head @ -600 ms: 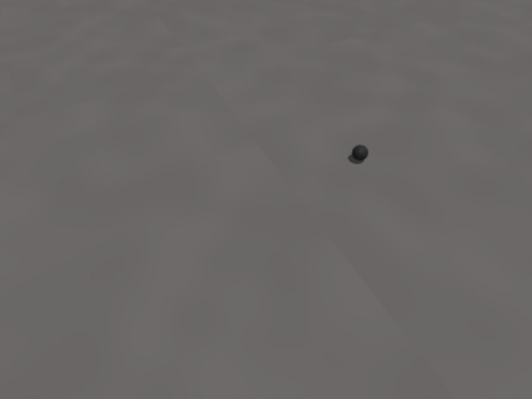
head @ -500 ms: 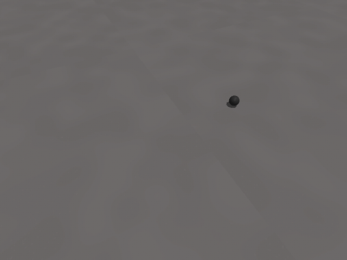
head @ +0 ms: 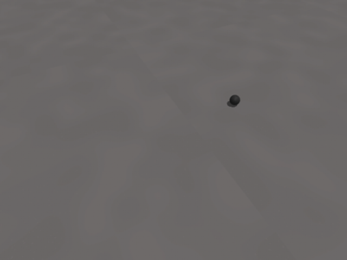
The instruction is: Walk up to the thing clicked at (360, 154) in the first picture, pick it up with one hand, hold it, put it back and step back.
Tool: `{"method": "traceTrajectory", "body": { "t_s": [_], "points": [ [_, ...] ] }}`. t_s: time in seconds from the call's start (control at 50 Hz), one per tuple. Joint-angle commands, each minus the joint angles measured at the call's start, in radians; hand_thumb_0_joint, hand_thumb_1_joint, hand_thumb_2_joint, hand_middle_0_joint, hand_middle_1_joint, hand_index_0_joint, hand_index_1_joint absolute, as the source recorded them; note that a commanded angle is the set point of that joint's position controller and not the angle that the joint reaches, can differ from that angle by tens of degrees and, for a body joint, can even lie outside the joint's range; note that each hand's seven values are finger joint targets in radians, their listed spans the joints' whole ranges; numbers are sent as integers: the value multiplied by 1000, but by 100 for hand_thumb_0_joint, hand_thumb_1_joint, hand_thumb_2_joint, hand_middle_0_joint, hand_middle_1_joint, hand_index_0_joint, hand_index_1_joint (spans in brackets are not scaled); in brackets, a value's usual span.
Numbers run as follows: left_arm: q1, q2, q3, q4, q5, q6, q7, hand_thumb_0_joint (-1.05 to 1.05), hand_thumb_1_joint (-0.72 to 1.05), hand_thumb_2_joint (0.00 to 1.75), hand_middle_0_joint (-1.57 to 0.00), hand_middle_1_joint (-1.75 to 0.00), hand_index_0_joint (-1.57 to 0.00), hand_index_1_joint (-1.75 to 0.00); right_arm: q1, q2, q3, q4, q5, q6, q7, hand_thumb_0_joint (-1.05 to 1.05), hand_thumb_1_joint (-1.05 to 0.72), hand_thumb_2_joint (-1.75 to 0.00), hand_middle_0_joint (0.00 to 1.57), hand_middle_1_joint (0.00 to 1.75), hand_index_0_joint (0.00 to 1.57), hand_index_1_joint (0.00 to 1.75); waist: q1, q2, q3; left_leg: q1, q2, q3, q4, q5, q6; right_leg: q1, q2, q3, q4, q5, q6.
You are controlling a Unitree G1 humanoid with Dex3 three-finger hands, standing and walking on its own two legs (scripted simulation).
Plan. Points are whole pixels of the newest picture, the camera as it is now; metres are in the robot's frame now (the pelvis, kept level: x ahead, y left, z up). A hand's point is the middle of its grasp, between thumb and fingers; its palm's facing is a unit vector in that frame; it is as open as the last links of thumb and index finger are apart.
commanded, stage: stand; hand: left
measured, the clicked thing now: (234, 100) +1.50 -0.44 -0.74
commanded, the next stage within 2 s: walk up in 0.52 s
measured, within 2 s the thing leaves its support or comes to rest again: neither
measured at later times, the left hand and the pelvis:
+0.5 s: hand out of the picture +0.08 +0.25 -0.16, palm faces -0.02 -0.94 -0.34, open 7.4 cm; pelvis +0.01 +0.00 +0.00, yaw +0 degrees
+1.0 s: hand (127, 230) +0.23 +0.16 -0.15, palm faces -0.16 -0.91 -0.39, open 7.4 cm; pelvis +0.12 -0.11 -0.03, yaw -13 degrees
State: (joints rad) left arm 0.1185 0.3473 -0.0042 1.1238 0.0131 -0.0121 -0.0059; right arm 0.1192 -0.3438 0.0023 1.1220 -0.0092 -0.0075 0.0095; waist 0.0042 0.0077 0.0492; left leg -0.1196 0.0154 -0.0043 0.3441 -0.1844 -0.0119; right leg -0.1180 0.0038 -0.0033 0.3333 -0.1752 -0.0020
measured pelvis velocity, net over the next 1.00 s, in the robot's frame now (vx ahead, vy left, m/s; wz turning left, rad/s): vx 0.12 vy -0.11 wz -0.23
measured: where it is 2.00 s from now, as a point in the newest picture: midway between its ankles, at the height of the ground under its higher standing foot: (226, 201)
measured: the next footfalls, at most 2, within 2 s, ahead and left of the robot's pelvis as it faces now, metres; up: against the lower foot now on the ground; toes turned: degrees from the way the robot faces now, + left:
right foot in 0.86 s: +0.18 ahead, -0.25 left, +0.00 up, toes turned -16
left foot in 1.28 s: +0.44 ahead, -0.05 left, +0.00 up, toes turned -12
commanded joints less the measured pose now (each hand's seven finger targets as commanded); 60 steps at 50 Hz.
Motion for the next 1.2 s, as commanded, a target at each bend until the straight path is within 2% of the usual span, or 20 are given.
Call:
{"method": "traceTrajectory", "body": {
  "t_s": [0.0, 0.48, 0.5, 0.52, 0.54, 0.56, 0.58, 0.62, 0.7, 0.76, 0.82, 0.84, 0.86, 0.88, 0.9, 0.92, 0.96, 1.0, 1.08, 1.18],
  "points": [
    [-50, 211, 43, -64, -3, -21, 13, 0, 90, 90, -20, -30, -20, -30, -41, -213, -36, -61, -2, -24, -19, 0, -90, -90, 20, 30, 20, 30, -3, 0, -60, -3, 112, -97, -66, 74, 40, 5, -129, 101, -57, 67, -26],
    [-34, 210, 41, -65, -4, -23, 15, 0, 90, 90, -20, -30, -20, -30, -45, -217, -37, -66, 2, -26, -19, 0, -90, -90, 20, 30, 20, 30, -2, -6, -74, 23, 113, -97, -59, 155, 40, 19, -130, 89, -55, 128, -23],
    [11, 308, 124, -159, 26, -17, -27, 0, 90, 90, -20, -30, -20, -30, 25, -343, -120, -137, -23, -55, -8, 0, -90, -90, 20, 30, 20, 30, -32, -50, -157, 169, 120, -86, 39, -318, 111, -151, -65, 127, 46, -295, -60],
    [-65, 278, 116, -173, 28, -7, -46, 0, 90, 90, -20, -30, -20, -30, 86, -365, -139, -110, -29, -63, -5, 0, -90, -90, 20, 30, 20, 30, -80, 26, -76, 266, 177, -158, -14, -514, 150, -422, -44, 88, 143, -419, -51],
    [-132, 247, 113, -209, 26, 2, -60, 0, 90, 90, -20, -30, -20, -30, 122, -402, -160, -111, -33, -68, -7, 0, -90, -90, 20, 30, 20, 30, -115, 182, 0, 263, 332, -333, -172, -652, 209, -582, -15, 5, 417, -306, -28],
    [-163, 258, 118, -236, 39, 3, -68, 0, 90, 90, -20, -30, -20, -30, 118, -408, -167, -134, -27, -75, -8, 0, -90, -90, 20, 30, 20, 30, -118, 134, 41, 186, 446, -396, -224, -601, 256, -633, -70, 59, 532, -284, -17],
    [-137, 265, 121, -250, 34, -3, -74, 0, 90, 90, -20, -30, -20, -30, 89, -407, -165, -161, -26, -82, -8, 0, -90, -90, 20, 30, 20, 30, -91, 86, 54, 131, 473, -412, -242, -552, 267, -613, -104, 106, 576, -262, -17],
    [-62, 274, 130, -237, 26, -8, -93, 0, 90, 90, -20, -30, -20, -30, 46, -365, -160, -192, -31, -94, -7, 0, -90, -90, 20, 30, 20, 30, -40, 44, 21, 108, 404, -307, -230, -489, 234, -554, -141, 127, 595, -216, -16],
    [22, 249, 135, -241, 14, -1, -129, 0, 90, 90, -20, -30, -20, -30, -47, -362, -164, -247, -41, -99, 10, 0, -90, -90, 20, 30, 20, 30, 13, 169, 36, 7, 308, -53, -191, -362, 182, -385, -144, 26, 434, -158, 3],
    [25, 246, 142, -240, 15, -7, -131, 0, 90, 90, -20, -30, -20, -30, -39, -362, -163, -249, -45, -94, 19, 0, -90, -90, 20, 30, 20, 30, 10, 166, 44, -96, 250, 63, -122, -341, 150, -227, -110, -54, 339, -87, 1],
    [219, 282, 162, -174, 25, -19, -107, 0, 90, 90, -20, -30, -20, -30, -52, -329, -150, -255, -39, -74, 17, 0, -90, -90, 20, 30, 20, 30, 102, -24, -23, -260, 193, 154, 202, -365, 125, 64, -37, -125, 297, -40, -7],
    [366, 332, 189, -141, 24, -29, -86, 0, 90, 90, -20, -30, -20, -30, -16, -277, -127, -252, -42, -67, 18, 0, -90, -90, 20, 30, 20, 30, 176, -219, -91, -346, 124, 185, 523, -291, 102, 225, -19, -61, 238, -164, -33],
    [433, 415, 211, -141, 27, -35, -65, 0, 90, 90, -20, -30, -20, -30, 5, -181, -90, -286, -32, -66, 25, 0, -90, -90, 20, 30, 20, 30, 196, -473, -51, -563, 0, 176, 813, -446, 62, 236, -169, 265, 25, -507, -75],
    [350, 464, 204, -200, 15, -43, -63, 0, 90, 90, -20, -30, -20, -30, 24, -241, -96, -316, -10, -64, 30, 0, -90, -90, 20, 30, 20, 30, 129, -393, -28, -612, -19, 68, 888, -399, 27, 130, -361, 722, -239, -724, -177],
    [242, 486, 201, -233, -3, -43, -65, 0, 90, 90, -20, -30, -20, -30, -3, -322, -119, -303, -20, -63, 25, 0, -90, -90, 20, 30, 20, 30, 93, -251, 59, -565, 58, -2, 886, -360, 25, -17, -419, 812, -264, -815, -240],
    [199, 463, 195, -254, -13, -44, -60, 0, 90, 90, -20, -30, -20, -30, -16, -347, -126, -289, -11, -68, 27, 0, -90, -90, 20, 30, 20, 30, 74, -171, 88, -559, 102, -31, 887, -291, 31, -57, -387, 738, -243, -715, -253],
    [144, 394, 171, -264, -11, -54, -45, 0, 90, 90, -20, -30, -20, -30, 63, -319, -120, -246, 10, -67, 36, 0, -90, -90, 20, 30, 20, 30, 21, -140, 51, -478, 137, -45, 794, -189, 48, -73, -285, 469, -149, -477, -197],
    [152, 359, 159, -266, -9, -64, -45, 0, 90, 90, -20, -30, -20, -30, 137, -301, -122, -233, 5, -62, 45, 0, -90, -90, 20, 30, 20, 30, 6, -165, 28, -396, 135, -27, 702, -133, 48, -110, -229, 350, -125, -372, -177],
    [154, 346, 152, -304, -8, -75, -45, 0, 90, 90, -20, -30, -20, -30, 85, -290, -130, -285, -15, -62, 65, 0, -90, -90, 20, 30, 20, 30, 16, -123, 41, -378, 119, 9, 477, -111, 12, -146, -212, 259, -122, -336, -206],
    [173, 344, 142, -333, -1, -84, -50, 0, 90, 90, -20, -30, -20, -30, 16, -259, -134, -330, -17, -86, 64, 0, -90, -90, 20, 30, 20, 30, 36, -79, 28, -244, 86, 55, 283, 28, 10, -171, -214, 209, -61, -192, -189]
  ]
}}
